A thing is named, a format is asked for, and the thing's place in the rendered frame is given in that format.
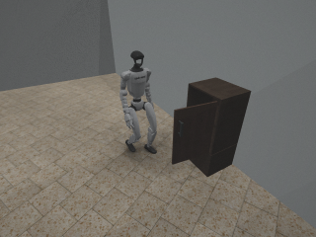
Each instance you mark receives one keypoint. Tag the handle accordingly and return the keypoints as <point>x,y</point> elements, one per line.
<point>181,129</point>

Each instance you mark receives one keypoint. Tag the right robot thigh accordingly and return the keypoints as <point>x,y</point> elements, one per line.
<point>135,122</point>

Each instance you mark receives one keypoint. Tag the right robot hand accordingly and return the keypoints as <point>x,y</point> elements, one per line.
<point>128,119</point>

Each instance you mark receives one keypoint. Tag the right robot upper arm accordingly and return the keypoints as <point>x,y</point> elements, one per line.
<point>123,82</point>

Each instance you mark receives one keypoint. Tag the left robot upper arm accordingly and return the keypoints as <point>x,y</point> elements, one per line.
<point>148,76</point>

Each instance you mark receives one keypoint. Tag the cupboard door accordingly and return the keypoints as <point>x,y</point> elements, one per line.
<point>197,133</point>

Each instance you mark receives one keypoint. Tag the robot right foot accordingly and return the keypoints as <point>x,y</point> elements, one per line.
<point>130,146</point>

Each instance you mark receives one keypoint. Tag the right robot forearm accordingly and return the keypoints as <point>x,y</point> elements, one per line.
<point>124,102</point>

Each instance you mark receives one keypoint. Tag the left robot forearm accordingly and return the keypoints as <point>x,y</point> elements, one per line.
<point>148,94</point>

